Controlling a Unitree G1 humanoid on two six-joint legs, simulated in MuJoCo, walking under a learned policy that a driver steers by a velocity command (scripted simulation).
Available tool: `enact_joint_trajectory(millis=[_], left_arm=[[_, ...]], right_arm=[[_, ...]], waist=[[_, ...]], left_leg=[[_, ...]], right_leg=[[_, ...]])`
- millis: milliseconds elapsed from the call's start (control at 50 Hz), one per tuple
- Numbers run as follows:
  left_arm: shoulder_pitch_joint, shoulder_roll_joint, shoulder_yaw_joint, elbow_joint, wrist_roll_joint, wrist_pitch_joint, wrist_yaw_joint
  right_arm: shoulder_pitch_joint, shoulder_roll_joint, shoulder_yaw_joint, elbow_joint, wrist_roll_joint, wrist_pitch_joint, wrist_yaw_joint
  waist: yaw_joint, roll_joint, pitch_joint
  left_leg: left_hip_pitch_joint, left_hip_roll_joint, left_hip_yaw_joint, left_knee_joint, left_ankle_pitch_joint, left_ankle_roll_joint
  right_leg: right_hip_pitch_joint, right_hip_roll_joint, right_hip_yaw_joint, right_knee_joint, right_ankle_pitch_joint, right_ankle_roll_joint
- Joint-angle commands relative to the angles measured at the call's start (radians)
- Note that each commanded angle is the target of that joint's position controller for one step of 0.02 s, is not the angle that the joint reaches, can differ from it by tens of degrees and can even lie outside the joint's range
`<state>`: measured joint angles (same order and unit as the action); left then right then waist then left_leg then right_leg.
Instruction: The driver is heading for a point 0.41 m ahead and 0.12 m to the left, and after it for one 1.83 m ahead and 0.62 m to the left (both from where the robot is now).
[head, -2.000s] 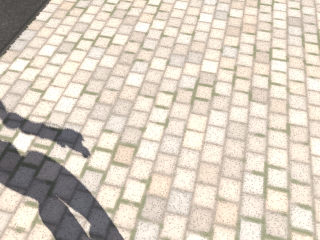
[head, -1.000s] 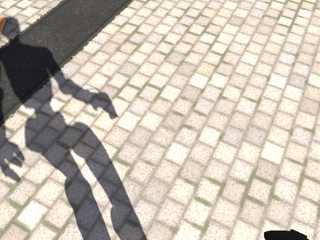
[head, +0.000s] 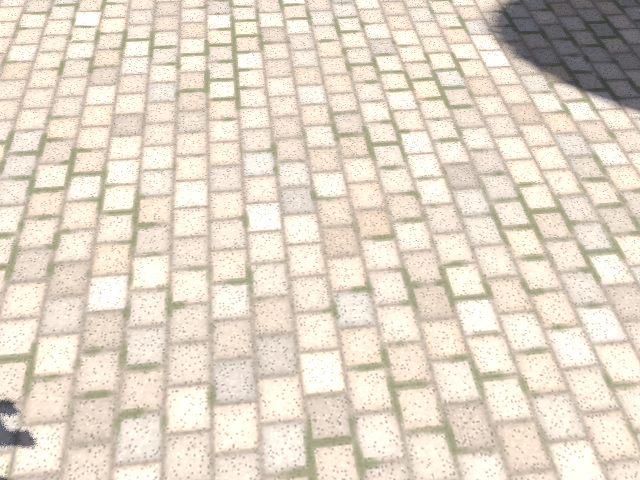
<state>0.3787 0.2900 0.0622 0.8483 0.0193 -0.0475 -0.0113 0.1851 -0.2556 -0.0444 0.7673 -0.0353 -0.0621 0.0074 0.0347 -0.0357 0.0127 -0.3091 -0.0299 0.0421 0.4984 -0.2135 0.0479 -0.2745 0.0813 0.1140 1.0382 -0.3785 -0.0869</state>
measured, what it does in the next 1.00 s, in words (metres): walks ahead, turning left: right foot, then left foot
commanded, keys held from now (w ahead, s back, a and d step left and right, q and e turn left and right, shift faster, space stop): w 0.02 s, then w+q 0.38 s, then q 0.60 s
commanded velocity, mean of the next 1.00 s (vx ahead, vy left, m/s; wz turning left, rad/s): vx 0.30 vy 0.00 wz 0.39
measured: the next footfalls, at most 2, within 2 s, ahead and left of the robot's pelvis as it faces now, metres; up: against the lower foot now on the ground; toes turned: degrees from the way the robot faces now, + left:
right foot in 0.36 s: +0.36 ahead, -0.10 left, +0.00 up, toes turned +6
left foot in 0.84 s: +0.44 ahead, +0.13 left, +0.00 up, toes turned +26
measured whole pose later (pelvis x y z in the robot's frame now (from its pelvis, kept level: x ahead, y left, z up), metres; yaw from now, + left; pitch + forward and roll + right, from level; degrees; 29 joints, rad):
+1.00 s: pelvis +0.37 +0.03 +0.00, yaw +29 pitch +1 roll -1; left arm 0.18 0.26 0.05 0.77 0.03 0.03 0.02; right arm 0.18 -0.27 -0.07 0.74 -0.01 0.04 0.00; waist 0.00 -0.03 0.09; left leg -0.35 -0.09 -0.01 0.48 -0.14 0.10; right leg -0.49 -0.04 -0.01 1.11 -0.44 0.03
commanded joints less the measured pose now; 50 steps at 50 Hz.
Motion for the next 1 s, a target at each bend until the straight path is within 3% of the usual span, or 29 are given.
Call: enact_joint_trajectory(millis=[20,60,100,180,240,300,340,360,380,400,420,440,460,480,500,540,600,660,780,800,820,840,860,880,900,920,940,960,1000], left_arm=[[-0.029,0.07,0.009,-0.065,0.02,-0.005,-0.018],[-0.043,0.06,0.004,-0.068,0.031,0.004,-0.026],[-0.119,0.043,-0.005,-0.093,0.035,0.005,-0.031],[-0.313,0.0,-0.035,-0.157,0.024,0.001,-0.038],[-0.385,0.01,-0.04,-0.175,0.012,-0.003,-0.032],[-0.37,0.043,-0.03,-0.177,0.008,-0.012,-0.016],[-0.203,0.081,-0.011,-0.123,0.014,-0.027,0.002],[-0.061,0.135,0.007,-0.092,0.033,-0.04,0.017],[0.054,0.22,0.025,-0.1,0.056,-0.041,0.031],[0.017,0.239,0.035,-0.093,0.034,-0.021,0.029],[-0.082,0.137,0.012,-0.116,0.02,-0.014,0.026],[-0.144,0.068,-0.006,-0.123,0.01,-0.021,0.023],[-0.164,0.04,-0.014,-0.118,0.011,-0.028,0.022],[-0.162,0.026,-0.019,-0.107,0.006,-0.035,0.025],[-0.153,0.029,-0.018,-0.098,0.005,-0.043,0.025],[-0.139,0.04,-0.014,-0.088,-0.002,-0.054,0.025],[-0.139,0.055,-0.007,-0.078,-0.006,-0.044,0.033],[-0.143,0.065,-0.003,-0.072,-0.006,-0.028,0.036],[-0.103,0.123,0.024,-0.055,-0.012,0.005,0.037],[-0.104,0.126,0.027,-0.054,-0.014,0.015,0.04],[-0.079,0.124,0.028,-0.048,-0.011,0.024,0.039],[-0.028,0.095,0.019,-0.079,-0.002,0.03,0.036],[-0.032,0.047,0.007,-0.134,-0.005,0.051,0.032],[-0.074,0.073,0.01,-0.117,0.016,0.069,0.035],[-0.116,0.063,0.008,-0.128,0.002,0.072,0.034],[-0.148,0.062,0.007,-0.124,0.0,0.067,0.037],[-0.153,0.074,0.012,-0.127,0.011,0.068,0.038],[-0.125,0.075,0.013,-0.113,0.021,0.074,0.036],[-0.101,0.06,0.01,-0.109,0.015,0.087,0.032]], right_arm=[[0.095,-0.088,-0.021,0.001,0.007,-0.017,-0.005],[0.142,-0.092,-0.019,0.035,0.021,-0.033,0.003],[0.181,-0.099,-0.021,0.062,0.034,-0.039,0.007],[0.23,-0.108,-0.024,0.1,0.034,-0.03,0.001],[0.263,-0.134,-0.032,0.117,0.031,-0.024,0.001],[0.257,-0.153,-0.038,0.121,0.029,-0.017,-0.004],[0.231,-0.163,-0.042,0.116,0.031,-0.014,-0.004],[0.226,-0.138,-0.037,0.102,0.036,-0.015,-0.001],[0.265,-0.042,-0.017,0.058,0.051,-0.016,-0.002],[0.32,-0.066,-0.026,0.046,0.052,-0.003,-0.006],[0.289,-0.115,-0.038,0.074,0.031,0.015,-0.012],[0.239,-0.096,-0.037,0.076,0.025,0.021,-0.004],[0.229,-0.071,-0.036,0.078,0.025,0.029,-0.001],[0.225,-0.07,-0.04,0.077,0.012,0.043,0.003],[0.236,-0.061,-0.041,0.079,0.005,0.057,0.007],[0.215,-0.051,-0.042,0.063,0.009,0.074,0.014],[0.113,-0.04,-0.035,0.015,0.007,0.086,0.03],[0.03,-0.02,-0.017,-0.021,0.007,0.086,0.046],[-0.026,-0.068,-0.027,-0.074,-0.004,0.084,0.047],[0.012,-0.074,-0.032,-0.068,-0.008,0.076,0.042],[0.088,-0.094,-0.041,-0.048,-0.017,0.06,0.03],[0.161,-0.212,-0.07,-0.051,-0.021,0.047,0.013],[0.169,-0.313,-0.099,-0.063,0.02,0.062,0.008],[0.194,-0.265,-0.093,-0.057,0.054,0.076,0.005],[0.128,-0.22,-0.08,-0.063,0.044,0.087,-0.003],[0.057,-0.167,-0.063,-0.068,0.034,0.096,-0.01],[0.007,-0.14,-0.055,-0.079,0.037,0.099,-0.016],[-0.014,-0.124,-0.05,-0.085,0.031,0.099,-0.017],[0.004,-0.145,-0.056,-0.083,0.026,0.088,-0.007]], waist=[[-0.036,0.134,0.023],[-0.025,0.149,0.003],[-0.03,0.134,0.016],[-0.061,0.13,0.052],[-0.078,0.128,0.042],[-0.053,0.122,0.027],[0.027,0.082,-0.046],[0.083,0.021,-0.143],[0.099,-0.134,-0.292],[0.047,-0.263,-0.317],[0.009,-0.096,-0.149],[-0.006,-0.022,-0.045],[-0.03,-0.022,-0.012],[-0.051,-0.048,-0.001],[-0.064,-0.065,-0.015],[-0.078,-0.066,-0.041],[-0.072,-0.08,-0.019],[-0.054,-0.085,-0.017],[-0.025,-0.084,-0.034],[-0.044,-0.062,-0.055],[-0.082,0.019,-0.107],[-0.095,0.205,-0.188],[-0.08,0.326,-0.257],[-0.11,0.144,-0.263],[-0.09,0.135,-0.156],[-0.06,0.096,-0.059],[-0.035,0.117,-0.028],[-0.021,0.129,-0.046],[-0.015,0.101,-0.094]], left_leg=[[0.239,0.258,-0.342,-0.315,-0.007,0.108],[0.248,0.235,-0.291,-0.308,0.216,0.132],[0.259,0.225,-0.264,-0.323,0.309,0.162],[0.208,0.172,-0.201,-0.333,0.369,0.159],[0.199,0.181,-0.211,-0.298,0.433,0.142],[0.227,0.213,-0.26,-0.227,0.479,0.118],[0.197,0.166,-0.236,-0.025,0.562,0.086],[0.085,0.104,-0.195,0.192,0.43,0.065],[-0.12,0.004,-0.111,0.493,-0.02,0.039],[-0.294,-0.055,-0.087,0.665,-0.325,0.042],[-0.332,0.02,-0.117,0.726,-0.259,0.045],[-0.311,0.048,-0.112,0.705,-0.192,0.034],[-0.27,0.07,-0.105,0.672,-0.165,0.02],[-0.24,0.083,-0.097,0.65,-0.167,0.006],[-0.208,0.076,-0.083,0.657,-0.161,-0.007],[-0.212,0.063,-0.07,0.649,-0.122,-0.022],[-0.267,0.073,-0.045,0.533,-0.021,-0.041],[-0.184,0.069,0.002,0.335,0.098,-0.035],[-0.085,0.031,0.046,0.13,-0.016,0.025],[-0.03,0.011,0.051,0.065,-0.008,0.043],[0.09,0.002,0.021,-0.035,0.122,0.069],[0.278,0.225,-0.256,-0.055,0.495,0.131],[0.39,0.437,-0.62,-0.101,0.754,0.34],[0.37,0.408,-0.552,-0.117,0.618,0.348],[0.272,0.361,-0.477,-0.145,0.466,0.326],[0.174,0.286,-0.404,-0.185,0.35,0.265],[0.12,0.229,-0.362,-0.197,0.304,0.22],[0.094,0.195,-0.328,-0.195,0.339,0.203],[0.09,0.182,-0.322,-0.185,0.374,0.197]], right_leg=[[-0.314,-0.098,0.005,0.058,0.085,0.009],[-0.312,-0.11,-0.052,0.04,0.101,0.031],[-0.366,-0.132,-0.094,-0.012,0.131,0.059],[-0.338,-0.127,-0.145,-0.272,0.25,0.106],[-0.237,-0.096,-0.156,-0.401,0.313,0.105],[-0.139,-0.087,-0.133,-0.467,0.285,0.076],[0.099,-0.059,-0.137,-0.569,0.259,0.042],[0.31,-0.163,-0.036,-0.594,0.194,0.005],[0.542,-0.448,0.283,-0.643,0.001,-0.044],[0.529,-0.546,0.615,-0.785,-0.109,-0.121],[0.39,-0.507,0.49,-0.787,-0.08,-0.111],[0.269,-0.453,0.317,-0.784,0.135,-0.1],[0.199,-0.41,0.18,-0.787,0.373,-0.081],[0.156,-0.38,0.082,-0.778,0.562,-0.071],[0.135,-0.366,0.015,-0.762,0.719,-0.069],[0.139,-0.361,-0.066,-0.754,0.872,-0.08],[0.142,-0.352,-0.162,-0.768,0.865,-0.085],[0.111,-0.323,-0.259,-0.75,0.816,-0.072],[0.195,-0.373,-0.275,-0.571,0.794,-0.044],[0.196,-0.362,-0.289,-0.469,0.785,-0.028],[0.16,-0.322,-0.315,-0.298,0.702,0.015],[-0.024,-0.25,-0.341,-0.024,0.313,0.073],[-0.283,-0.039,-0.256,0.193,-0.333,0.118],[-0.301,-0.102,-0.105,0.25,-0.299,0.122],[-0.333,-0.115,-0.097,0.243,-0.214,0.12],[-0.332,-0.14,-0.084,0.163,-0.123,0.12],[-0.305,-0.148,-0.082,0.099,-0.066,0.121],[-0.26,-0.135,-0.093,0.09,-0.033,0.123],[-0.221,-0.113,-0.092,0.064,-0.02,0.127]])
